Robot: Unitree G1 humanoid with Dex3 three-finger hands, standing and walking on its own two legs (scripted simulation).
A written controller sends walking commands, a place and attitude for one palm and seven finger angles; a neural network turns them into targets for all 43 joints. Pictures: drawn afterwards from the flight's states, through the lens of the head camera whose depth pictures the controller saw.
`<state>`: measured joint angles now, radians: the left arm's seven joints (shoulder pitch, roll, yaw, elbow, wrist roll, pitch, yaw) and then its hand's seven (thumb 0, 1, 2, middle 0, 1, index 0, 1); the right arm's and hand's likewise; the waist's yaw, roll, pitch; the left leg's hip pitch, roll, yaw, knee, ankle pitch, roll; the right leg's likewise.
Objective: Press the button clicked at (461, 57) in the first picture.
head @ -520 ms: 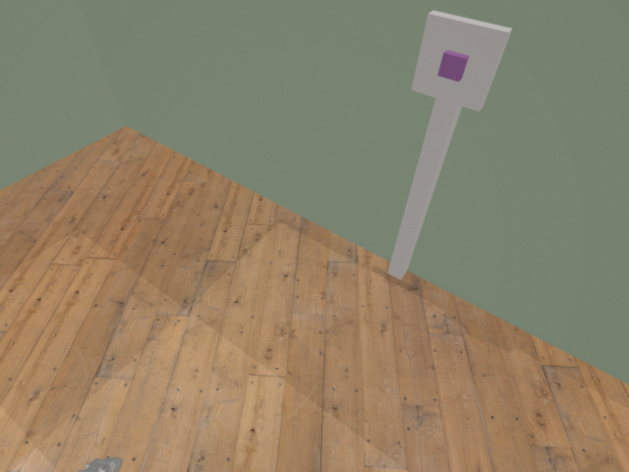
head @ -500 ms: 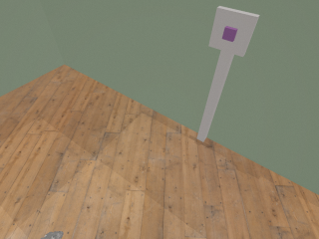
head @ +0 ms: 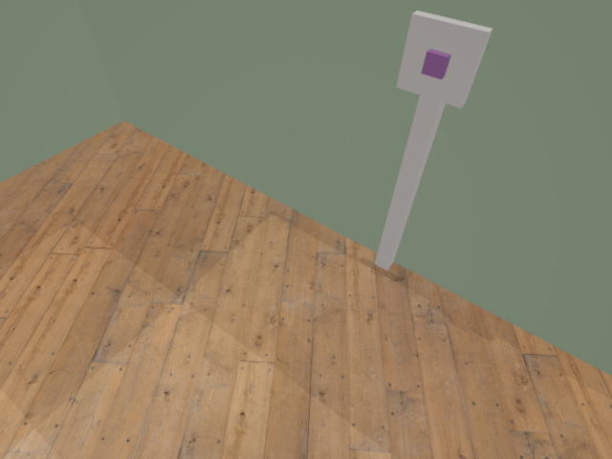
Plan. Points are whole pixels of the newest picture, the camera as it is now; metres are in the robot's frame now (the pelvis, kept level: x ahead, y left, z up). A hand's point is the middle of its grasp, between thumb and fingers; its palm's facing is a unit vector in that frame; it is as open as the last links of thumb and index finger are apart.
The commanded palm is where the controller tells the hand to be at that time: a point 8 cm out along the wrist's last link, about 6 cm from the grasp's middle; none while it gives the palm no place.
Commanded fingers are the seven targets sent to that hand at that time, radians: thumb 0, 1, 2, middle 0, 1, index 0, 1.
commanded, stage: stand and wait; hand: left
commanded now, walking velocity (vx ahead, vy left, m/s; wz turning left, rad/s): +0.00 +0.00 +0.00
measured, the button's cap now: (436, 63) +0.96 -0.25 +0.09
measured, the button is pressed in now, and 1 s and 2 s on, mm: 0 0 0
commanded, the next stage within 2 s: look at it before walking up in 0.30 s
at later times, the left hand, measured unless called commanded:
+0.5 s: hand out of the picture +0.07 +0.24 -0.15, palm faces -0.02 -0.94 -0.34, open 7.4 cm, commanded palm none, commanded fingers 0.00 0.90 0.90 -0.20 -0.30 -0.20 -0.30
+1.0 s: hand out of the picture +0.06 +0.24 -0.15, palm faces -0.02 -0.94 -0.33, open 7.4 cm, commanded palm none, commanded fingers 0.00 0.90 0.90 -0.20 -0.30 -0.20 -0.30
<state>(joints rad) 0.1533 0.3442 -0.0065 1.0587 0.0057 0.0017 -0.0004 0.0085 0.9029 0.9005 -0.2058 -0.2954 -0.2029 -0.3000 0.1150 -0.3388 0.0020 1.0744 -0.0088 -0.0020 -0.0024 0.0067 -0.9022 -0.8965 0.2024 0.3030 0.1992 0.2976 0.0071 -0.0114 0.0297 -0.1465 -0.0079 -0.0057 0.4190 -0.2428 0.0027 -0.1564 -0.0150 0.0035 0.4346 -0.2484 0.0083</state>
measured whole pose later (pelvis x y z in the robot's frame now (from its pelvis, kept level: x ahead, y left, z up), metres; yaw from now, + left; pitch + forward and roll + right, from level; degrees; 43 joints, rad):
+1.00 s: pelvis -0.01 -0.01 +0.00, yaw +0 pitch -2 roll +0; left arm 0.14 0.34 -0.01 1.09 0.01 -0.01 0.00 0.01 0.90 0.90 -0.21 -0.30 -0.20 -0.30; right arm 0.11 -0.34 0.01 1.12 0.00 0.00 0.00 0.01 -0.90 -0.90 0.20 0.30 0.20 0.30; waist 0.01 -0.01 0.03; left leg -0.13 0.01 -0.01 0.36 -0.21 -0.01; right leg -0.14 0.00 0.00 0.38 -0.21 -0.01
